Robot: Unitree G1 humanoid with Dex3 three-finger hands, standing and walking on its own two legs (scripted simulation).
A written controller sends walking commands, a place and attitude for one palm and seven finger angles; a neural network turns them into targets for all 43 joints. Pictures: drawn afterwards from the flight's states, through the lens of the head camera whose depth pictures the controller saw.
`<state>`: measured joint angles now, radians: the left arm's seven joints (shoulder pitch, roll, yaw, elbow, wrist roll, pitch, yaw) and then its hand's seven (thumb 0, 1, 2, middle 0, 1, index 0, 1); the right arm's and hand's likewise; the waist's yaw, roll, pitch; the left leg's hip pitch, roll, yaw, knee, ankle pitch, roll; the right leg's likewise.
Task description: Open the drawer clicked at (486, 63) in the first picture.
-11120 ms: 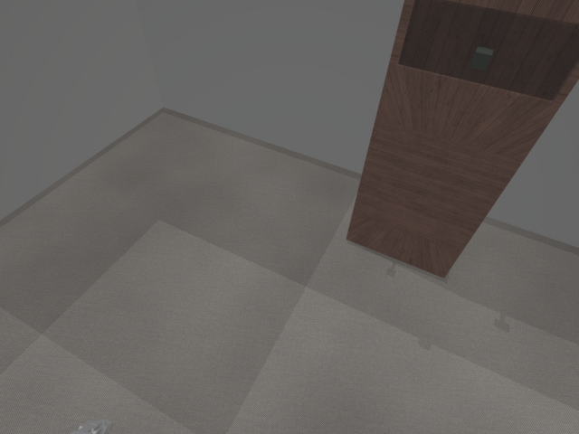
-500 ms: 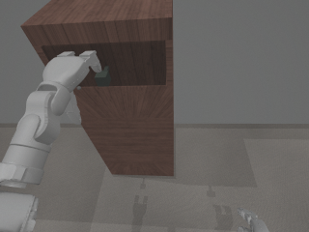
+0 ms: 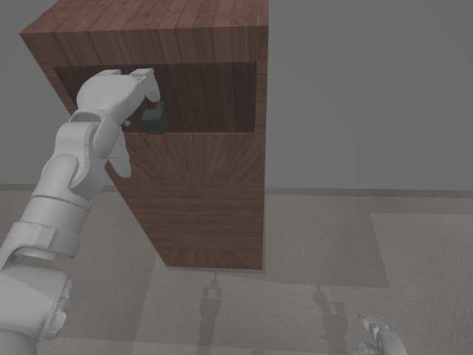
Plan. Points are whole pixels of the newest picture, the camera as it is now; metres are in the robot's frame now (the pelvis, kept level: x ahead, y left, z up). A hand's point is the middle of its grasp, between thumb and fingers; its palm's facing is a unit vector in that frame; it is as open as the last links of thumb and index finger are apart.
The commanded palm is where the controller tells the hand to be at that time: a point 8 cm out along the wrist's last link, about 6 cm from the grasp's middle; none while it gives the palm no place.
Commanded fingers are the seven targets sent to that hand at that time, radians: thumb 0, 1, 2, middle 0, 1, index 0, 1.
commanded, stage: move the hooked fingers above the handle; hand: left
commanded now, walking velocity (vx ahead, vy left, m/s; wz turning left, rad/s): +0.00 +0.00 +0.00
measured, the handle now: (157, 115) +0.52 +0.21 +0.12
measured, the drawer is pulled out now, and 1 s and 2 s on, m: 0.00 0.00 0.00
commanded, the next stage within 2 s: lower the fingers behind the handle in 1.02 s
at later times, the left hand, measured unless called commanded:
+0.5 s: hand (145, 105) +0.48 +0.20 +0.17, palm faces +0.00 -0.03 -1.00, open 13.8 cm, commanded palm +0.45 +0.22 +0.24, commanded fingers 0.00 -0.50 0.30 -0.30 -1.20 -0.30 -1.20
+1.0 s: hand (140, 103) +0.47 +0.21 +0.18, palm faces +0.02 -0.02 -1.00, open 13.8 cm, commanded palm +0.45 +0.22 +0.25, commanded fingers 0.00 -0.50 0.30 -0.30 -1.20 -0.30 -1.20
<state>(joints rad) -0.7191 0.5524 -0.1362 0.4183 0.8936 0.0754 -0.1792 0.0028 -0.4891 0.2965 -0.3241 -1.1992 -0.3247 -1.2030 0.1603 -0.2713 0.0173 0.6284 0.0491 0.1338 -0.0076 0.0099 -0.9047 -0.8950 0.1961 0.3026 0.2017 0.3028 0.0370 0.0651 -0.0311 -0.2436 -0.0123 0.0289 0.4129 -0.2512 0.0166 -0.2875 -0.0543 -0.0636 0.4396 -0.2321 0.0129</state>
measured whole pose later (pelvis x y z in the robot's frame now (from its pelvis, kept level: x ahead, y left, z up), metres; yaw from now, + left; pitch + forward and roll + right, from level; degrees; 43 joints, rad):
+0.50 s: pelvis +0.01 +0.00 +0.00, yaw -2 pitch +8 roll +0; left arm -0.87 0.58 -0.07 0.69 0.93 -0.01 -0.13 0.00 -0.49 0.30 -0.32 -1.20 -0.32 -1.20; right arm 0.27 -0.28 -0.02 0.66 0.05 0.16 -0.03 0.01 -0.91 -0.89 0.20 0.30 0.20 0.30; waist -0.02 0.06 -0.05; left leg -0.30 0.01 0.05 0.44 -0.28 0.01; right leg -0.36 -0.03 -0.04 0.46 -0.24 0.01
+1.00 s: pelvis +0.01 +0.00 +0.00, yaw -1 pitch +8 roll +0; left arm -0.91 0.56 -0.12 0.70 0.94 0.02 -0.13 0.00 -0.49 0.30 -0.32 -1.20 -0.32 -1.20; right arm 0.21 -0.27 0.00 0.64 0.05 0.15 -0.03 0.01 -0.90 -0.89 0.20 0.30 0.20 0.30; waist -0.01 0.05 -0.06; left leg -0.31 0.00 0.04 0.46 -0.28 0.02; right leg -0.35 -0.04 -0.05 0.47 -0.25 0.01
